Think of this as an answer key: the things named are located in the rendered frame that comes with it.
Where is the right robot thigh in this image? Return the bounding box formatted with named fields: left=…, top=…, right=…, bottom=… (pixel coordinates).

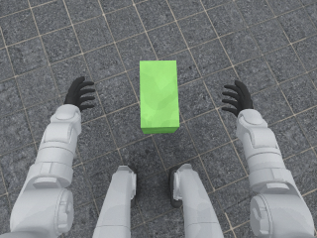
left=173, top=169, right=224, bottom=238

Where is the left robot upper arm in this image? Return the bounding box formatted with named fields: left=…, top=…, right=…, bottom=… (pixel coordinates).
left=0, top=187, right=74, bottom=238

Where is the robot right hand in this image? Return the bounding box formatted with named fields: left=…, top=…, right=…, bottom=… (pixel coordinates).
left=221, top=80, right=254, bottom=118

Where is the robot left hand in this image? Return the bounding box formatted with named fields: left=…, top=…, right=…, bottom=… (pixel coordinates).
left=63, top=76, right=96, bottom=112

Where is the robot thigh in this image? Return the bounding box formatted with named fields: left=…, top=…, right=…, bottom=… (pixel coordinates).
left=92, top=171, right=137, bottom=238
left=173, top=169, right=224, bottom=238

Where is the right robot upper arm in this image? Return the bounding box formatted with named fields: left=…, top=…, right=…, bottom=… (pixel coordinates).
left=250, top=193, right=317, bottom=238

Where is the robot right forearm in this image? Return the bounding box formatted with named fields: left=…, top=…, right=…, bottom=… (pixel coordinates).
left=236, top=109, right=315, bottom=235

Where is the carton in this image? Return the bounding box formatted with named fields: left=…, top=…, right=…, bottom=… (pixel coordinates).
left=140, top=60, right=180, bottom=134

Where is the left robot thigh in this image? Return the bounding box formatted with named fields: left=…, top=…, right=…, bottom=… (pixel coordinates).
left=92, top=171, right=137, bottom=238

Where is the robot left forearm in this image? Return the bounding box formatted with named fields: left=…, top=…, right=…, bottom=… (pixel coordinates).
left=10, top=104, right=82, bottom=231

